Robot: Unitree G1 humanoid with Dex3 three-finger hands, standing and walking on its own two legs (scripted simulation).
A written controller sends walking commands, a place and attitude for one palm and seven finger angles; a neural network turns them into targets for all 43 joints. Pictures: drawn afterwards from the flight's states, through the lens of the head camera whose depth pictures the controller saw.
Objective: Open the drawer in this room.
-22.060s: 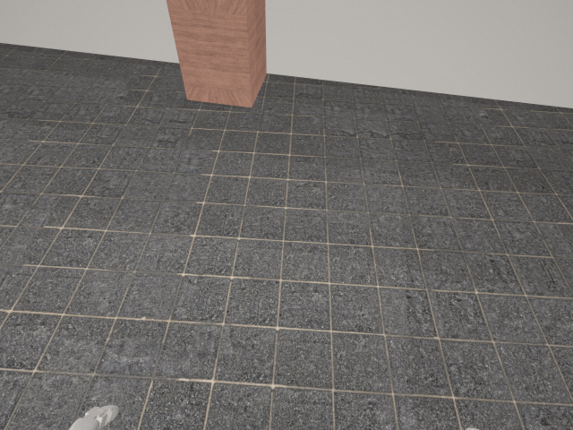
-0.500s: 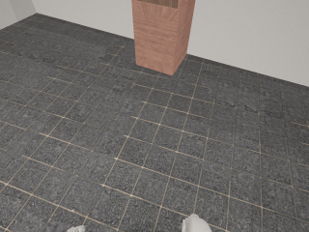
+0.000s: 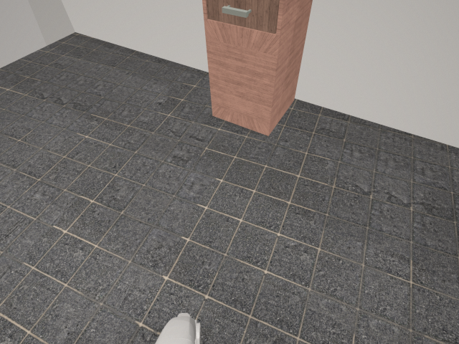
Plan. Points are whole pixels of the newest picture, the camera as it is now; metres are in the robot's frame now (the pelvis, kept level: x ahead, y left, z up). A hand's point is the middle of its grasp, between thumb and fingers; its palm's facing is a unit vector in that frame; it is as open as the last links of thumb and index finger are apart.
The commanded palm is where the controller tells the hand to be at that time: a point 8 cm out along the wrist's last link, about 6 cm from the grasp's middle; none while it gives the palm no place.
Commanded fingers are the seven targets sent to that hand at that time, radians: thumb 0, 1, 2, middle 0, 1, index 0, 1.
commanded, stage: turn or walk to find it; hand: left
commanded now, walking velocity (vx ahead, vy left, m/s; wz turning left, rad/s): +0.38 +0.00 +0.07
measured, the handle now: (237, 10) +1.51 +0.09 -0.04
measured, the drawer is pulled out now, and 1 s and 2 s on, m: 0.00 0.00 0.00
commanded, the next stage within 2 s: stand and wait in 0.32 s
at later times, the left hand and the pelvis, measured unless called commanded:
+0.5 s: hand (140, 270) +0.29 +0.25 -0.17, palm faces +0.06 -0.98 -0.20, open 7.3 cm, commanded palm none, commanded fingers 0.00 0.90 0.90 -0.20 -0.30 -0.20 -0.30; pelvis +0.21 +0.05 +0.00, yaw +1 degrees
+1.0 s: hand (161, 252) +0.34 +0.21 -0.18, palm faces +0.09 -0.98 -0.18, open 7.2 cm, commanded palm none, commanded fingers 0.00 0.90 0.90 -0.20 -0.30 -0.20 -0.30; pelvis +0.30 +0.03 -0.01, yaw +2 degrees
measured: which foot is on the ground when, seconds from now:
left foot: up 0.00-0.18, down 0.20-0.64, up 0.66-0.88, down 0.90-1.00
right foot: down 0.00-0.22, up 0.24-0.60, down 0.62-1.00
